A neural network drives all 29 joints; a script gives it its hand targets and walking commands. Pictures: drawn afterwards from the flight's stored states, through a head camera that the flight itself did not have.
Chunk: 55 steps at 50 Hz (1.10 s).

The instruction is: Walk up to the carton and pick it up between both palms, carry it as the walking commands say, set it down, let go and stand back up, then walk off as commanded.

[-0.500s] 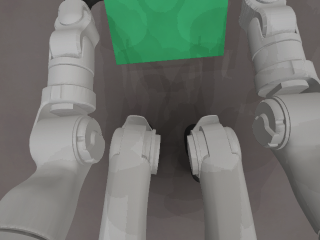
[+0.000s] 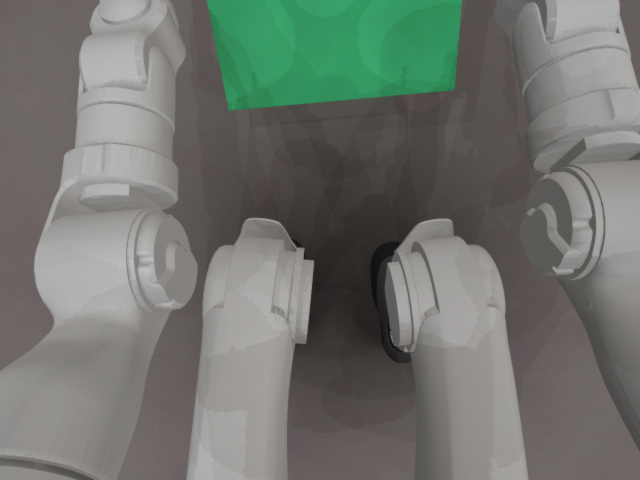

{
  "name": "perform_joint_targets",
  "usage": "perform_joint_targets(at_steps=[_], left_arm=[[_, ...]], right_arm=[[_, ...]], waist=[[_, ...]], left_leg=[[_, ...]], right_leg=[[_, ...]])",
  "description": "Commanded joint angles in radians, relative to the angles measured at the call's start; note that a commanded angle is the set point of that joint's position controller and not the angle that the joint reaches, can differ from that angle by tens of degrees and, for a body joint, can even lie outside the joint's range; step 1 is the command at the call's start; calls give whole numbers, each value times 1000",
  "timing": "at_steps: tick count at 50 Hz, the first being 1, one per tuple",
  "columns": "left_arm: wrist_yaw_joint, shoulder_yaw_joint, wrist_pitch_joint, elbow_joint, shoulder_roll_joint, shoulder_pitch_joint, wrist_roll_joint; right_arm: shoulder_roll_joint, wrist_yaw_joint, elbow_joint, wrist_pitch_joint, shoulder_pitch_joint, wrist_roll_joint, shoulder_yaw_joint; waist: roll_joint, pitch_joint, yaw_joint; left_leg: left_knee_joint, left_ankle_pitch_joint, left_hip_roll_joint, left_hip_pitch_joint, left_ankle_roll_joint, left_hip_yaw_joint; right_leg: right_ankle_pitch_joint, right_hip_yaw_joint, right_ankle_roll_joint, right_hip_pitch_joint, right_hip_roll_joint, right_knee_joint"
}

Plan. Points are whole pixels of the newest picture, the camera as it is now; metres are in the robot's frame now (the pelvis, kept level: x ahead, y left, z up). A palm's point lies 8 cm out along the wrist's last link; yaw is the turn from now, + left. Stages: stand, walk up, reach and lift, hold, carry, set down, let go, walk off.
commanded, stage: set down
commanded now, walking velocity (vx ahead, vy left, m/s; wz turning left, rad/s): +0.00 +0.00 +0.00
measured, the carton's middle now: out of the picture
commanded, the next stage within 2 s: none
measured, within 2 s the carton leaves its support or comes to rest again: neither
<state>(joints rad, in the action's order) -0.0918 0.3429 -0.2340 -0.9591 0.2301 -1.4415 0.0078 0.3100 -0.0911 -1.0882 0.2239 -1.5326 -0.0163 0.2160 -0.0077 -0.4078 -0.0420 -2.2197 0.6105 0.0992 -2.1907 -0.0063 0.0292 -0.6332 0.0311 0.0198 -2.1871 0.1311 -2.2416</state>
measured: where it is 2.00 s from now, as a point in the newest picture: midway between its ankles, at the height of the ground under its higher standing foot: (338, 318)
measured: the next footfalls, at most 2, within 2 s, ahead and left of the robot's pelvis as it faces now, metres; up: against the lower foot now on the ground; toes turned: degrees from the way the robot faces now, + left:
none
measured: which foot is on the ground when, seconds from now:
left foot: down 0.00-1.00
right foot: down 0.00-1.00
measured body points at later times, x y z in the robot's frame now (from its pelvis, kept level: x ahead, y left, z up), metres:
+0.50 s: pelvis +0.01 +0.00 -0.01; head +0.39 +0.00 +0.23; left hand +0.57 +0.18 -0.18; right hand +0.59 -0.14 -0.18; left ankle +0.11 +0.11 -0.33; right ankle +0.10 -0.09 -0.33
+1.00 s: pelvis +0.02 +0.00 -0.01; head +0.40 +0.00 +0.22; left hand +0.57 +0.18 -0.19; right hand +0.60 -0.14 -0.19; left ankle +0.11 +0.11 -0.33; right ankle +0.10 -0.09 -0.33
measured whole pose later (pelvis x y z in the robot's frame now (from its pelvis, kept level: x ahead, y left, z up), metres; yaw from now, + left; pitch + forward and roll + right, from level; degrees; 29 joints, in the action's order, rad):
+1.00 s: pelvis +0.02 +0.00 -0.01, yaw +0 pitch +35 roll +2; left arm 0.01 0.43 -0.18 -0.92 0.23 -1.44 0.06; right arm 0.28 -0.03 -0.99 0.17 -1.50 0.04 0.32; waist -0.01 -0.44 -0.04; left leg -2.28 0.68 0.07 -2.20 0.01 0.05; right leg -0.71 0.05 0.05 -2.20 0.10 -2.30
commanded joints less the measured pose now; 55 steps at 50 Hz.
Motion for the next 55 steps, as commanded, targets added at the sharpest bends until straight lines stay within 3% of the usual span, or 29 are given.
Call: perform_joint_targets(at_steps=[1,30,49,55], left_arm=[[271,-310,26,98,-824,-593,-74],[315,-276,6,21,-826,-323,-3],[319,-237,10,-21,-785,-274,11],[313,-250,31,-7,-780,-309,-17]], right_arm=[[-907,271,106,-20,-487,-69,-232],[-898,297,39,-1,-250,-8,-226],[-862,300,17,1,-206,19,-205],[-846,289,44,-18,-239,17,-210]], waist=[[-30,999,-26],[-40,827,-26],[-50,753,-27],[-50,772,-15]], left_leg=[[147,-314,7,419,26,-18],[114,-374,8,362,29,-41],[96,-340,0,325,29,-38],[78,-366,3,333,23,-40]], right_leg=[[307,-48,17,420,2,172],[381,-70,20,385,-3,129],[360,-79,21,382,-13,118],[388,-79,21,408,-14,103]])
